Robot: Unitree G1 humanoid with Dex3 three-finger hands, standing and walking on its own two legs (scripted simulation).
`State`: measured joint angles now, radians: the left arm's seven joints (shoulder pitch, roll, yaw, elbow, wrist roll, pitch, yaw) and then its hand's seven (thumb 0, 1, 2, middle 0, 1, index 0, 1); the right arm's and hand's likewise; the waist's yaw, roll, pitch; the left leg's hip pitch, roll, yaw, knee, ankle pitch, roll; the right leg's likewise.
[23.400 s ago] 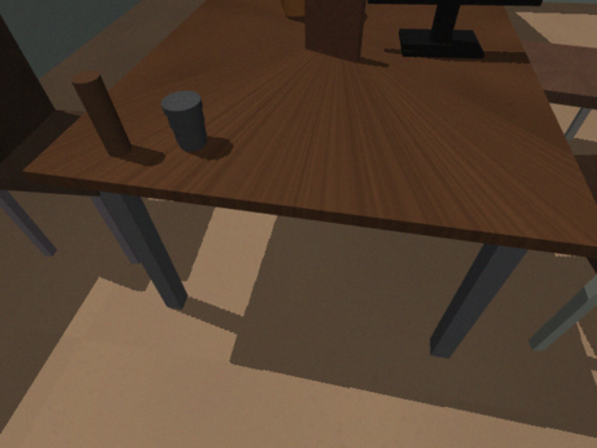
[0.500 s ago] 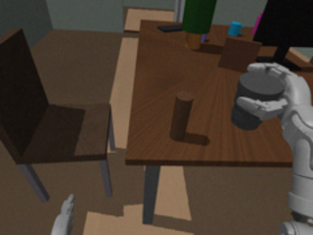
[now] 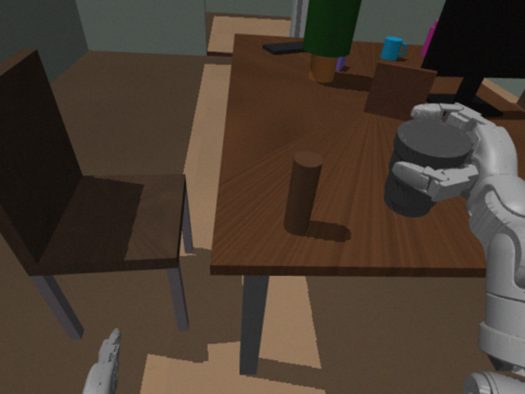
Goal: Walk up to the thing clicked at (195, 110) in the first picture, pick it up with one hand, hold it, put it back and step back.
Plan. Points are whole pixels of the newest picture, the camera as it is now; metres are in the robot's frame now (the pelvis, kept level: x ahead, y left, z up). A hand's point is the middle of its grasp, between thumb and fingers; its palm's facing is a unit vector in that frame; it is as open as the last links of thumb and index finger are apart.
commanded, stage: hold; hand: right
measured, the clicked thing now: (418, 171) +0.34 -0.17 +0.24
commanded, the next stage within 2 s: crouch in 0.66 s
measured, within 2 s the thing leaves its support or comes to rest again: neither
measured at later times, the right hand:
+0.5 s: hand (420, 147) +0.35 -0.16 +0.27, palm faces +0.13 +0.99 -0.02, open 11.0 cm
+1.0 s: hand (414, 159) +0.36 -0.17 +0.24, palm faces +0.14 +0.99 -0.01, open 11.0 cm
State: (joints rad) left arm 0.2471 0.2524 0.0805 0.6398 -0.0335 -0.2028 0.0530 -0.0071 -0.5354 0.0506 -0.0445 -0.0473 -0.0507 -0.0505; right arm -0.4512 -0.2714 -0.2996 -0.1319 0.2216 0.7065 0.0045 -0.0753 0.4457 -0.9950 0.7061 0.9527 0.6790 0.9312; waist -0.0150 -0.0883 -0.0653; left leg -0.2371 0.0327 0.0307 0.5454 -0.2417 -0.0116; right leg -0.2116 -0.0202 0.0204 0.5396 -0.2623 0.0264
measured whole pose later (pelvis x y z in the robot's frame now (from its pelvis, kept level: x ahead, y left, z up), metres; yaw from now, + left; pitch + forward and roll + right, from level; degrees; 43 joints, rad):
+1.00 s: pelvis +0.01 +0.00 +0.00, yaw +0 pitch -3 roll +0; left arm 0.24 0.24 0.07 0.64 -0.03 -0.21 0.06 -0.01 -0.53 0.05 -0.04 -0.04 -0.05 -0.05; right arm -0.48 -0.27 -0.29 -0.01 0.21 0.68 0.00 -0.07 0.45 -1.00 0.71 0.95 0.68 0.93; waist -0.01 -0.08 -0.06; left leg -0.24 0.03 0.03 0.54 -0.25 -0.01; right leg -0.21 -0.02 0.02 0.53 -0.27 0.03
